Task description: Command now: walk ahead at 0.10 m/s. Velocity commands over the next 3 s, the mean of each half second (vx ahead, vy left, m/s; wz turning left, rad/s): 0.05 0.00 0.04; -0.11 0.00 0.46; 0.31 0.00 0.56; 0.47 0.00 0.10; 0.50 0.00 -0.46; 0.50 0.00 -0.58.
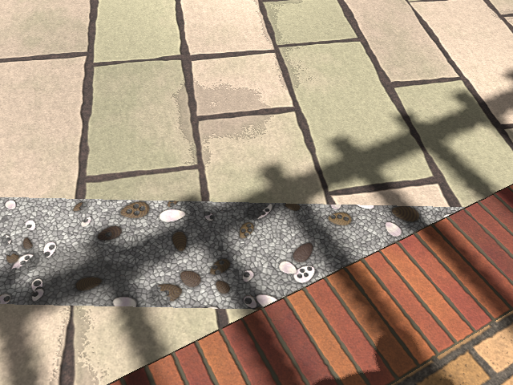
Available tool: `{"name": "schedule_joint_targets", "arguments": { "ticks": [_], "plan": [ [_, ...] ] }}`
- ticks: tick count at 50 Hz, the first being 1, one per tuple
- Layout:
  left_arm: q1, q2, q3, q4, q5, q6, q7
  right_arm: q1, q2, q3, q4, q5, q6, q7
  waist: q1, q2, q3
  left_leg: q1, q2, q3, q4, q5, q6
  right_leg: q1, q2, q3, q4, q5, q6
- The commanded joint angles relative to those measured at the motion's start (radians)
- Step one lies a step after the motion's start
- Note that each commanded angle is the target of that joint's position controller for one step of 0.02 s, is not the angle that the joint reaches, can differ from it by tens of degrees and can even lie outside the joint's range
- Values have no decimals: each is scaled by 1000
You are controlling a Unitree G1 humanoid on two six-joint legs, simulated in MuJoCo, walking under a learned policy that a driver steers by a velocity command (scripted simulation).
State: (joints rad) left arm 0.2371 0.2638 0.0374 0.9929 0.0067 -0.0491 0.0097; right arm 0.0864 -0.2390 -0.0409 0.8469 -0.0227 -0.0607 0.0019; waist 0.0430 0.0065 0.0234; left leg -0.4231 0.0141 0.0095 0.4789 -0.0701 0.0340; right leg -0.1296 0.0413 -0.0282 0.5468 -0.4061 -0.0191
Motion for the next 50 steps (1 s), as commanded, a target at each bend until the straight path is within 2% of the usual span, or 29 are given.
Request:
{"name": "schedule_joint_targets", "arguments": {
  "ticks": [1,2,3,5,7,8,10,11,12,14,18,22,25,29,30,31,32,33,34,35,36,37,39,42,45,46,48,49,50],
  "plan": [
    [113,80,6,-4,-15,17,3,153,-82,-13,6,6,17,-1,-56,180,-267,477,320,-363,-64,535,271,-261,-40,74,328,-289,46],
    [63,96,13,-16,-22,39,12,112,-98,-13,4,7,22,1,-52,136,-212,399,300,-368,-114,297,242,-289,-60,88,368,-283,52],
    [37,102,19,-17,-19,59,21,60,-113,-15,-5,7,24,-1,-42,111,-157,310,285,-352,-159,125,217,-292,-75,89,368,-236,59],
    [44,88,23,-8,-12,84,35,-37,-129,-20,-19,1,29,-9,-3,134,-101,154,235,-295,-224,-87,167,-213,-98,84,276,-130,68],
    [76,53,18,21,-7,84,36,-70,-114,-18,-14,0,39,-15,17,137,-101,74,180,-211,-232,-153,137,-92,-83,47,132,21,58],
    [93,39,16,37,-2,81,32,-70,-109,-17,-6,8,43,-18,27,130,-110,57,160,-178,-223,-200,124,-32,-70,24,47,126,48],
    [79,50,16,41,20,80,23,-22,-89,-12,25,22,47,-20,15,91,-91,30,118,-139,-215,-375,61,19,-78,28,-69,232,17],
    [51,78,17,25,23,79,24,0,-88,-11,36,16,48,-19,-9,54,-50,26,94,-123,-194,-432,26,-18,-125,75,-129,184,-8],
    [28,128,28,31,9,77,26,12,-88,-16,31,13,52,-21,-52,-49,0,92,40,-64,-178,-390,-4,-165,-124,83,-145,-13,-36],
    [-12,77,16,34,8,53,27,2,-82,-15,42,8,50,-28,-54,-83,20,225,26,-43,-96,-236,-11,-272,-121,93,-207,-74,-17],
    [10,67,13,55,1,21,25,35,-77,-17,81,15,49,-30,-49,-57,-18,255,25,-31,-47,-24,11,-189,-111,79,-181,128,7],
    [46,125,38,45,-5,34,51,-29,-112,-33,46,33,60,-29,-16,-45,-24,132,1,-34,30,75,29,-93,-118,57,-118,231,-18],
    [83,143,57,33,-5,48,73,-36,-98,-40,21,32,74,-28,-2,-81,-20,21,-27,-21,126,55,21,-47,-203,111,-111,346,-71],
    [-18,145,67,-30,-7,55,99,36,-88,-49,8,22,92,-18,-45,-135,-50,15,-18,-14,257,-72,20,-56,-323,129,-26,753,-132],
    [-53,146,68,-46,-12,57,102,62,-91,-51,7,22,96,-15,-62,-128,-58,49,-10,-19,231,-50,33,-79,-317,104,5,764,-121],
    [-65,146,71,-56,-12,60,104,80,-115,-58,5,22,97,-13,-70,-71,-74,112,9,-54,177,136,57,-113,-268,49,70,711,-81],
    [-55,139,74,-66,-7,63,102,104,-182,-76,-4,17,96,-16,-74,81,-105,204,94,-210,59,453,124,-187,-149,-46,249,535,-4],
    [-97,95,59,-93,-1,70,95,169,-254,-88,-8,-4,93,-15,-126,269,-150,347,283,-515,-101,748,284,-382,35,-56,538,-128,72],
    [-76,62,53,-94,-4,74,82,183,-250,-75,-13,-12,77,-14,-111,226,-250,391,337,-598,-120,655,323,-412,34,112,759,-342,67],
    [-53,69,53,-84,-22,83,72,107,-235,-71,-43,-5,65,-17,-81,129,-227,338,310,-525,-116,558,293,-423,14,150,834,-290,59],
    [-54,82,57,-75,-26,89,74,38,-219,-67,-65,9,60,-22,-57,51,-167,275,264,-453,-118,448,246,-429,0,150,818,-209,63],
    [-56,106,65,-73,-17,90,81,3,-201,-63,-76,24,64,-28,-48,15,-134,237,227,-421,-133,314,207,-423,-9,148,764,-142,70],
    [-57,102,68,-81,-11,86,86,-14,-183,-56,-78,23,78,-38,-37,76,-126,193,163,-392,-158,168,176,-365,16,128,674,-64,84],
    [-46,73,56,-84,-27,83,87,5,-185,-60,-75,18,88,-52,-49,138,-133,237,150,-415,-181,107,162,-318,39,122,466,-44,100],
    [-24,74,51,-76,-29,85,74,-7,-206,-74,-78,21,96,-56,-58,188,-138,227,148,-468,-225,-7,143,-215,41,126,281,-29,100],
    [8,90,55,-70,-30,83,63,-5,-210,-78,-79,30,99,-56,-51,194,-159,204,140,-485,-257,-176,131,-156,40,120,218,-12,90],
    [81,117,65,-57,-30,79,38,-25,-227,-88,-83,48,110,-61,-14,276,-139,115,109,-509,-335,-445,86,-43,59,67,63,-9,51],
    [172,123,68,-28,-19,76,27,-56,-227,-92,-95,55,116,-66,34,305,-124,36,61,-477,-350,-494,32,66,65,26,-65,34,18],
    [277,139,74,10,-1,70,19,-79,-206,-92,-114,62,118,-68,83,238,-106,-88,-33,-385,-235,-532,-44,205,21,46,-219,34,-21]
  ]
}}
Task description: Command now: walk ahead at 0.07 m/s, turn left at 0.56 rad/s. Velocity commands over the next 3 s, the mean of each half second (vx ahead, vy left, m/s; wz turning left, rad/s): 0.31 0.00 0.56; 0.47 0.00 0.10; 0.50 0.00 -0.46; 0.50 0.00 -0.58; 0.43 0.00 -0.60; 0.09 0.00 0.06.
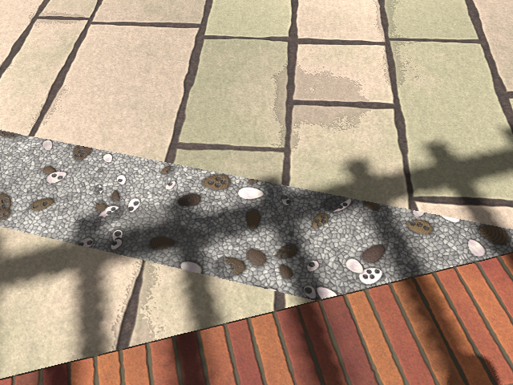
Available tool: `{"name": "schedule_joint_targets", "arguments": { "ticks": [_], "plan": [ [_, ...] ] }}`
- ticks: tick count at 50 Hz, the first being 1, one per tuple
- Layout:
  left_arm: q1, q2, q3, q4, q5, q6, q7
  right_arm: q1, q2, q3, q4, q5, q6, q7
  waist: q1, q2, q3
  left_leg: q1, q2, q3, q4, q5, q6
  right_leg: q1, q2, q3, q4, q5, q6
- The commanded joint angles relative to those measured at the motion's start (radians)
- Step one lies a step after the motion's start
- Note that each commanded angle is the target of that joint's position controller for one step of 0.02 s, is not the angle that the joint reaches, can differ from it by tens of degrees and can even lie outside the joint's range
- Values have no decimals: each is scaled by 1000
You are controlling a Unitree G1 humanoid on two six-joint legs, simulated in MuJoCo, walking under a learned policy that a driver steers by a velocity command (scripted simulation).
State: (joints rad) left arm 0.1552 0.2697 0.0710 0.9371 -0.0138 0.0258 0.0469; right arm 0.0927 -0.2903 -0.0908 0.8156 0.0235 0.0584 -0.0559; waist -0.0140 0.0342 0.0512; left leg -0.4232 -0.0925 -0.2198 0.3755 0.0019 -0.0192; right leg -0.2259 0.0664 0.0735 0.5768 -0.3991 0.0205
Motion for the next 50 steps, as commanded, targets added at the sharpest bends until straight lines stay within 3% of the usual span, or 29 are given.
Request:
{"name": "schedule_joint_targets", "arguments": {
  "ticks": [1,2,3,4,5,6,8,10,12,16,22,26,27,28,29,30,31,32,33,34,35,36,38,40,42,47,49,50],
  "plan": [
    [291,171,50,44,10,-11,-14,22,-53,-27,-53,28,3,-3,55,-161,-138,-220,-39,19,303,-606,8,314,-302,248,-323,-192,-103],
    [125,251,55,-34,77,-29,-23,-53,-95,-44,-111,25,-22,1,37,-373,-24,-397,-67,1,448,-538,17,41,-490,570,-482,-323,-227],
    [12,232,53,-82,93,-51,-11,-54,-191,-69,-105,23,-37,4,-2,-306,39,-388,-7,-20,571,-446,27,-35,-475,554,-515,-396,-248],
    [-58,177,38,-100,56,-65,3,18,-214,-78,-67,2,-40,8,-45,-250,45,-363,0,0,646,-329,27,-22,-403,421,-488,-314,-188],
    [-79,140,28,-120,32,-71,11,77,-182,-74,-26,-23,-39,11,-59,-203,-2,-315,4,36,732,-263,20,11,-349,312,-457,-237,-133],
    [-64,132,23,-124,18,-75,17,105,-150,-67,-12,-32,-38,17,-51,-185,-7,-299,10,75,809,-218,3,21,-318,225,-451,-183,-106],
    [32,111,10,-110,17,-84,19,81,-105,-54,-24,-23,-42,25,-9,-182,7,-318,31,140,901,-180,-18,42,-288,124,-461,-156,-93],
    [145,101,2,-88,26,-90,16,39,-84,-42,-48,-12,-49,26,41,-183,54,-403,63,147,877,-160,-35,108,-289,93,-465,-162,-115],
    [224,125,6,-77,30,-97,15,12,-81,-37,-69,-3,-58,28,78,-183,73,-465,88,132,794,-145,-48,196,-315,103,-472,-159,-138],
    [257,181,26,-82,24,-102,12,-25,-71,-25,-114,3,-73,43,104,-181,77,-489,122,122,602,-137,-53,294,-383,89,-489,-96,-167],
    [270,178,42,-78,9,-105,-7,-80,-15,10,-169,4,-84,80,116,-154,104,-335,177,223,395,-173,2,224,-405,-74,-493,66,-186],
    [260,192,51,-65,-21,-94,-40,-70,-23,19,-175,7,-86,103,81,-159,98,-126,148,284,272,-261,85,174,-416,-131,-448,173,-192],
    [234,203,52,-66,-26,-90,-44,-17,-43,10,-163,6,-86,105,32,-160,69,-24,119,309,232,-258,106,159,-415,-147,-383,310,-183],
    [206,205,49,-65,-29,-86,-45,109,-73,-11,-123,7,-88,105,-51,-137,-2,167,77,339,167,-197,128,119,-384,-201,-225,518,-156],
    [225,173,34,-63,-21,-89,-46,272,-142,-49,-68,12,-84,94,-119,-82,-127,430,46,330,159,-179,152,33,-322,-269,24,650,-117],
    [220,98,5,-98,24,-96,-49,424,-239,-73,-43,12,-76,70,-157,130,-252,700,269,1,136,-263,209,-234,-255,-285,420,208,-56],
    [265,39,-12,-136,8,-128,-51,387,-285,-60,-67,4,-88,71,-80,284,-364,799,474,-523,-68,-483,359,-503,-97,-124,696,-198,-21],
    [175,140,14,-145,-37,-149,-49,340,-200,-35,-76,-5,-108,85,-113,103,-274,700,489,-501,-145,-483,333,-581,-132,-8,785,-136,-30],
    [131,148,19,-165,-50,-155,-49,300,-158,-19,-67,-9,-117,90,-82,112,-172,607,450,-341,-130,-419,292,-620,-176,-24,776,-53,-54],
    [132,137,18,-152,-31,-155,-42,234,-121,-7,-72,-7,-122,93,-47,53,-112,486,400,-216,-133,-333,259,-579,-223,-25,722,48,-59],
    [141,135,23,-142,-11,-148,-39,173,-85,4,-81,-16,-126,95,-12,60,-76,391,345,-118,-150,-254,238,-528,-249,-19,659,131,-58],
    [172,124,23,-130,-9,-136,-46,146,-70,7,-83,-25,-129,94,17,86,-62,332,308,-47,-171,-171,223,-470,-264,-16,628,195,-57],
    [193,107,23,-121,-7,-113,-53,154,-72,5,-69,-27,-142,88,43,51,-54,301,287,24,-194,19,230,-450,-258,-29,583,246,-42],
    [138,97,21,-142,2,-101,-52,192,-84,3,-47,-26,-151,79,38,12,-23,298,282,69,-209,134,235,-498,-248,-33,492,310,-21],
    [67,83,15,-170,3,-103,-55,227,-85,6,-26,-26,-150,64,22,11,5,314,271,116,-222,182,218,-535,-228,-37,351,409,-14],
    [-124,37,-9,-239,-9,-123,-96,303,-110,6,20,-32,-152,38,-40,13,34,313,245,254,-261,215,132,-420,-142,-90,54,650,-60],
    [-147,45,-10,-260,-17,-122,-108,323,-111,4,36,-30,-148,36,-45,16,40,383,268,282,-242,262,129,-424,-115,-84,16,605,-75],
    [-70,76,5,-239,-13,-127,-116,314,-121,0,29,-49,-149,34,-14,35,-22,441,320,278,-182,375,144,-388,-107,-63,159,642,-94]
  ]
}}
Over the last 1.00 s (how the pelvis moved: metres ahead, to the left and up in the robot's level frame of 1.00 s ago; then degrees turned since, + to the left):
0.00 -0.05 0.00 18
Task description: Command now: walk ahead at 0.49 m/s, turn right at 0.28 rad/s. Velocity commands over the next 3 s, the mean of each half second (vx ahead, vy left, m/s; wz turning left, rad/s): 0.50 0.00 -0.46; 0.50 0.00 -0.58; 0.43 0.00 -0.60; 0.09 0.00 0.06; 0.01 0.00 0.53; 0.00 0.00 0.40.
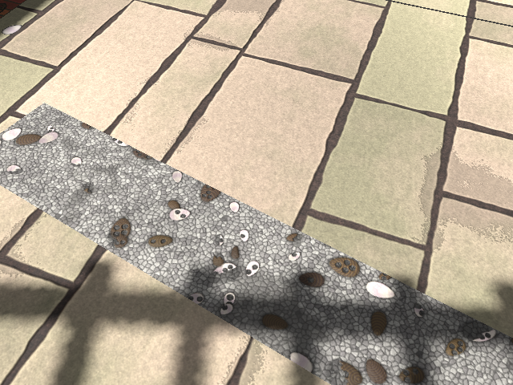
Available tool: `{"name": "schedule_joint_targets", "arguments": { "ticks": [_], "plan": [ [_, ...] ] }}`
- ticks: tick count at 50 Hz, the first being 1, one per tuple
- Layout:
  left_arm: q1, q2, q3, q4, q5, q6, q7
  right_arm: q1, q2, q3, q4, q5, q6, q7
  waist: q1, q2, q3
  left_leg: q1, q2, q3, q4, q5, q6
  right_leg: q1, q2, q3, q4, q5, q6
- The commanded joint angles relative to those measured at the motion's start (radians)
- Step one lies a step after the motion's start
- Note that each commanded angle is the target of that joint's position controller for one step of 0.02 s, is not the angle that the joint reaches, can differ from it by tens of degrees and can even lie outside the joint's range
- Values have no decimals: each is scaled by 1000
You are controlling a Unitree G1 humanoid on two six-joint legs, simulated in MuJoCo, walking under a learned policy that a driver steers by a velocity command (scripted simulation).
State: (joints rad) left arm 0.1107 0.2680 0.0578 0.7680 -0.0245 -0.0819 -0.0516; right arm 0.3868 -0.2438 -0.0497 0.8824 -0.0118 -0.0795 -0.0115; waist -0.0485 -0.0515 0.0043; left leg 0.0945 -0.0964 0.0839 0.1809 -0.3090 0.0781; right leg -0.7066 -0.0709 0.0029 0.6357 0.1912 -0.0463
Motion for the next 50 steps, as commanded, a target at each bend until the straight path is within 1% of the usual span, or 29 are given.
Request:
{"name": "schedule_joint_targets", "arguments": {
  "ticks": [1,4,5,6,7,8,9,10,12,14,17,18,20,23,27,31,33,34,35,36,37,38,39,40,41,42,44,47,50],
  "plan": [
    [18,95,26,-61,-1,-19,-24,-29,-164,-43,-55,-13,-7,-13,55,105,16,-33,323,1,73,811,38,74,43,21,111,-32,-49],
    [18,101,32,-98,7,-3,-24,-11,-185,-47,-64,7,28,-30,79,153,22,-25,317,18,329,1238,9,214,150,-128,14,-374,-90],
    [120,154,55,-88,3,-1,-18,-1,-199,-48,-55,-2,35,-38,128,175,-34,-19,316,24,502,1252,3,335,165,-114,-48,-352,-118],
    [260,216,78,-72,9,-1,-12,-12,-201,-44,-72,-5,29,-45,200,111,-117,-212,287,28,792,1049,-18,625,82,39,-101,-264,-185],
    [301,274,88,-63,-3,2,-7,88,-72,-10,-97,-22,6,-28,116,-141,-229,-611,87,-8,1181,4,-82,967,-148,470,-109,-316,-352],
    [328,214,67,-76,-4,-4,-5,29,-105,-7,-134,12,-37,-8,133,-163,-304,-831,-4,-188,1344,-259,-87,1059,-246,857,-295,-419,-444],
    [301,163,57,-80,1,-5,5,-115,-196,-31,-182,55,-64,5,162,-56,-174,-906,68,-251,1299,-167,-62,970,-217,729,-334,-384,-380],
    [239,144,49,-98,7,-4,10,-163,-194,-28,-208,55,-69,9,124,29,-90,-887,108,-240,1223,-111,-60,829,-196,609,-330,-285,-349],
    [157,113,38,-128,11,-6,15,-131,-180,-39,-199,12,-51,8,42,113,-42,-749,168,-227,1054,-64,-69,600,-129,467,-357,-167,-321],
    [119,123,37,-147,-3,-3,25,-102,-160,-40,-199,12,-21,8,9,67,-16,-693,194,-205,913,-49,-90,484,-89,407,-399,-184,-312],
    [157,176,57,-142,11,16,52,-181,-75,-8,-221,-18,-13,15,41,58,-42,-616,168,-127,758,162,-134,372,-18,267,-344,-20,-284],
    [168,180,59,-143,21,20,61,-161,-86,-12,-210,-23,-21,25,45,30,-80,-607,171,-141,778,314,-129,381,-26,270,-295,14,-271],
    [300,168,55,-102,1,13,88,-302,-163,-38,-253,6,-43,36,103,0,-35,-881,187,-229,692,373,-111,581,-60,384,-261,-189,-261],
    [291,144,46,-94,-2,27,106,-421,-96,-11,-282,-20,-61,58,140,7,5,-676,125,-181,382,649,-97,385,34,309,-194,-447,-192],
    [289,139,46,-90,-9,48,109,-406,-96,-12,-288,13,-51,86,121,-55,-2,-531,112,-238,316,626,-89,353,30,395,-41,-592,-150],
    [332,106,47,-78,-13,72,131,-306,-143,-41,-229,25,-41,65,107,-48,10,-479,212,-275,81,698,-80,535,46,434,238,-568,-93],
    [378,30,19,-47,3,67,95,-1,-161,-60,-135,8,-45,63,-17,63,-125,17,252,-246,232,664,-84,259,140,310,664,-818,-22],
    [553,-62,-4,-18,-1,54,68,104,-211,-68,-106,-13,-49,66,17,306,-245,367,350,-351,525,865,-66,-91,187,281,1051,-1077,20],
    [669,-44,-14,-10,-22,33,63,154,-257,-80,-96,8,-28,68,46,492,-296,387,452,-552,502,890,-26,-258,151,266,1291,-1017,51],
    [618,21,-12,-79,-61,13,78,199,-371,-121,-29,46,-9,76,47,516,-347,355,612,-849,283,296,145,-385,130,190,1391,-861,73],
    [395,108,13,-81,-61,22,103,105,-211,-79,-73,17,-1,57,-2,120,-176,171,537,-756,132,-94,126,-409,56,146,1271,-657,50],
    [237,144,22,-137,-57,28,117,-22,-175,-55,-94,-10,-16,44,-2,151,-37,-38,549,-735,106,7,158,-375,33,140,1226,-555,44],
    [205,127,22,-142,-29,43,119,-96,-115,-31,-89,-9,-31,38,31,109,28,-187,507,-637,107,153,142,-306,-9,164,1156,-529,43],
    [186,97,25,-144,-6,44,110,-109,-68,-20,-66,2,-37,30,48,140,61,-264,437,-498,141,253,97,-257,-22,220,1052,-486,25],
    [205,96,37,-140,-13,46,95,-129,-45,-11,-61,0,-39,27,83,176,65,-324,345,-349,110,234,30,-185,-35,210,887,-417,12],
    [182,89,40,-154,-6,44,85,-142,-76,-19,-59,-5,-47,18,81,206,94,-407,284,-227,62,313,2,-101,-13,178,682,-317,29],
    [148,37,33,-171,12,35,71,-104,-103,-24,-47,-20,-52,-4,61,203,54,-378,279,-160,37,515,23,-18,14,125,476,-196,51],
    [86,-23,13,-195,5,40,50,-53,-134,-34,-29,6,-35,-17,31,141,25,-201,329,-134,29,652,30,-43,28,89,232,-155,33],
    [-49,-26,10,-239,4,39,18,6,-149,-39,-7,24,-12,-26,-17,92,58,-86,341,-73,32,671,-6,-73,37,26,90,-132,7]
  ]
}}
Over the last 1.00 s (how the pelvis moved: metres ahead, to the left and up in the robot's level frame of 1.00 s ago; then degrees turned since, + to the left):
0.25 0.21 0.00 18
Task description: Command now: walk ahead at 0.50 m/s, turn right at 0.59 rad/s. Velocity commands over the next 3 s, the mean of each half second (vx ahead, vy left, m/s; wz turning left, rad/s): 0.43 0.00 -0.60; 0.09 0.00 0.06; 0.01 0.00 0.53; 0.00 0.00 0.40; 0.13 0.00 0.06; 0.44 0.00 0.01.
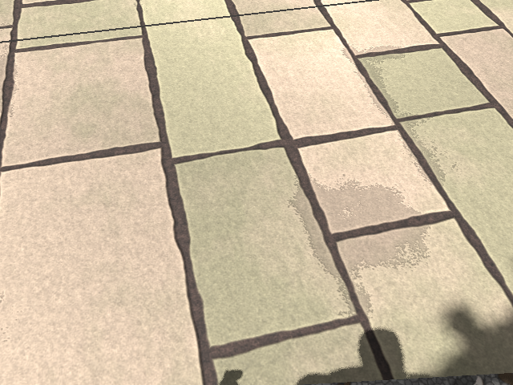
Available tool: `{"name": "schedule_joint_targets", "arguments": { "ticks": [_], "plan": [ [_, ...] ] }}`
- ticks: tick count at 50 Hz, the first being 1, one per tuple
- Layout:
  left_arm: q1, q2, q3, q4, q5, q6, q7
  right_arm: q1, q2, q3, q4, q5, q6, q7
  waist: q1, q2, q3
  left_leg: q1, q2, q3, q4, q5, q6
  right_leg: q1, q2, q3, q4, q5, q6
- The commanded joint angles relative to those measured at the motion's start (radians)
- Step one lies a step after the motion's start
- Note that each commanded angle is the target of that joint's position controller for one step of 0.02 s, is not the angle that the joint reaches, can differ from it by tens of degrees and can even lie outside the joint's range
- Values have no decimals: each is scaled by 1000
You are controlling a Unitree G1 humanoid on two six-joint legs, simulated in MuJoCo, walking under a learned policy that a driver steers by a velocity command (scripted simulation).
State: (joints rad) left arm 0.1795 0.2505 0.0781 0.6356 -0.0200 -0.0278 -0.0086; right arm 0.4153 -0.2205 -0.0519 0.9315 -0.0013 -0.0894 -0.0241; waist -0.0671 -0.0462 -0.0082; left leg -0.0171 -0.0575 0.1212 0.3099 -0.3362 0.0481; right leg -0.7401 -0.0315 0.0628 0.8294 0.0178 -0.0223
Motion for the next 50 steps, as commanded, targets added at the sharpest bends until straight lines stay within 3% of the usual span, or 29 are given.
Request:
{"name": "schedule_joint_targets", "arguments": {
  "ticks": [1,3,5,7,8,9,10,11,12,13,14,16,18,21,24,27,29,30,31,32,33,35,37,39,42,46,48,49,50],
  "plan": [
    [-153,-11,-10,-119,-5,-16,-36,-4,-173,-37,-48,12,6,-15,-9,79,79,54,299,-84,-86,707,15,-36,2,-56,-143,38,-24],
    [-194,-11,-9,-138,-8,-19,-53,4,-189,-41,-48,11,23,-20,-7,87,72,93,298,-41,-37,845,7,15,27,-109,-186,-25,-45],
    [-183,21,3,-143,-6,-17,-62,-6,-223,-52,-63,13,39,-25,28,123,25,122,301,-5,74,1157,7,121,79,-167,-183,-136,-78],
    [-28,91,31,-113,-4,-13,-56,-41,-259,-64,-87,15,46,-26,127,146,-66,80,308,8,314,1325,21,357,119,-172,-222,-195,-127],
    [149,153,61,-69,-1,-10,-40,-88,-257,-63,-111,23,39,-20,229,108,-145,-75,268,35,551,1171,3,646,108,-110,-335,-87,-176],
    [240,230,71,-38,-4,-2,-17,-66,-154,-32,-150,-28,20,-6,197,-105,-229,-419,147,24,893,219,-20,987,-117,222,-290,70,-259],
    [235,276,69,-64,2,-20,-19,-17,-128,-7,-199,-14,-21,23,145,-208,-376,-743,-3,-182,1155,-295,-36,1224,-318,756,-419,-129,-469],
    [235,206,57,-59,10,-21,-13,-128,-211,-32,-218,19,-50,40,199,-55,-298,-843,62,-262,1136,-192,-20,1153,-271,657,-486,-223,-406],
    [155,174,45,-63,6,-25,-10,-182,-211,-30,-246,36,-58,45,155,8,-150,-834,99,-244,1033,-89,-17,986,-228,517,-515,-179,-358],
    [87,162,38,-73,5,-30,-11,-192,-191,-28,-237,17,-55,37,101,109,-74,-768,132,-227,944,-41,-31,821,-182,437,-541,-87,-322],
    [37,147,31,-82,7,-33,-10,-180,-198,-36,-235,-3,-44,31,68,108,-45,-703,152,-220,882,-11,-52,714,-151,381,-560,2,-307],
    [-2,145,28,-85,12,-36,-3,-166,-194,-40,-247,-10,-21,25,26,55,-16,-624,165,-202,820,16,-91,569,-117,323,-588,133,-298],
    [7,167,33,-67,15,-33,11,-199,-166,-32,-264,-21,-7,15,26,43,-4,-583,143,-168,720,66,-128,468,-80,229,-562,367,-283],
    [45,187,43,-32,5,-3,32,-297,-115,-12,-291,-23,-2,14,65,-4,-35,-466,70,-136,478,263,-138,385,14,129,-487,417,-204],
    [101,186,45,-7,-6,22,40,-376,-129,-14,-315,-2,6,24,105,-43,-80,-406,15,-160,322,367,-133,432,9,201,-434,254,-160],
    [83,162,39,-9,-3,28,46,-346,-178,-33,-314,-2,5,31,77,-71,-102,-387,25,-213,225,321,-105,545,-37,308,-334,144,-139],
    [64,110,23,-11,2,17,48,-268,-187,-38,-292,-22,-12,33,38,-62,-125,-252,72,-196,110,499,-49,563,1,278,-197,110,-89],
    [109,45,0,-17,25,8,46,-224,-222,-36,-302,-46,-19,28,42,58,-223,-54,234,-339,137,855,16,491,73,208,8,-135,-42],
    [328,16,-14,25,14,7,40,-220,-216,-28,-285,-72,-11,32,130,317,-326,157,449,-652,153,1067,241,305,178,177,225,-714,26],
    [386,103,-4,71,15,17,35,-232,-141,-13,-274,-35,-1,43,141,266,-344,93,459,-781,96,712,278,298,92,181,266,-712,62],
    [259,158,12,64,13,37,37,-276,-104,0,-292,-13,9,51,100,183,-216,15,375,-690,75,496,232,259,55,122,283,-660,94],
    [120,168,23,37,29,68,50,-323,-142,-5,-299,1,39,55,84,130,-88,-130,289,-628,23,213,168,232,40,71,225,-584,116],
    [81,136,18,26,22,70,54,-337,-209,-29,-311,-5,61,45,86,176,-33,-231,220,-555,-15,174,132,304,52,32,91,-548,107],
    [89,102,11,39,21,58,62,-310,-216,-39,-314,-2,71,35,79,194,-67,-210,197,-534,-11,213,137,350,76,13,17,-525,101],
    [69,100,11,46,18,50,64,-299,-210,-47,-325,8,81,26,69,202,-100,-192,201,-571,-19,164,151,375,79,32,-47,-461,90],
    [40,102,12,42,13,30,50,-290,-212,-58,-334,16,105,14,62,217,-91,-211,189,-609,-24,97,149,417,83,37,-163,-399,73],
    [61,100,15,51,10,17,37,-297,-213,-62,-340,26,121,5,82,211,-82,-241,166,-609,-4,76,125,487,90,15,-308,-314,48],
    [82,105,19,60,12,11,32,-296,-213,-63,-343,32,128,0,98,204,-79,-280,142,-595,17,53,100,554,86,2,-401,-251,29],
    [102,146,31,60,22,8,32,-278,-195,-57,-345,32,129,-3,98,158,-87,-364,101,-558,76,-24,56,648,-4,61,-449,-227,-8]
  ]
}}
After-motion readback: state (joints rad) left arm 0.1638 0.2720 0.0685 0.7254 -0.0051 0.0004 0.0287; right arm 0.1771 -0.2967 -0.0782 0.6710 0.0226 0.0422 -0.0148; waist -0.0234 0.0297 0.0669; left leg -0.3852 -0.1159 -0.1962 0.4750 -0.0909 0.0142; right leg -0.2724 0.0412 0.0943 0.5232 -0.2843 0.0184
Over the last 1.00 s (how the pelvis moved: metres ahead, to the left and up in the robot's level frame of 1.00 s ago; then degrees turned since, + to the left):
0.60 0.01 -0.12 -34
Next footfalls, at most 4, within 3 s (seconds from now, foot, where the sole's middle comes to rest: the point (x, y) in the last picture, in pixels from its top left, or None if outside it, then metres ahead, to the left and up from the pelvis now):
0.16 right None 0.25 -0.09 -0.77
0.58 left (236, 377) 0.52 0.03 -0.77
1.00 right None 0.39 -0.16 -0.77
1.42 left None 0.39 0.11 -0.77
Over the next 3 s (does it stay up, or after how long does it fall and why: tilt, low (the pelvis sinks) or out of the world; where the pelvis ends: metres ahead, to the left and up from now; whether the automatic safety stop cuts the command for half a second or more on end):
stays up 0.66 0.02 0.00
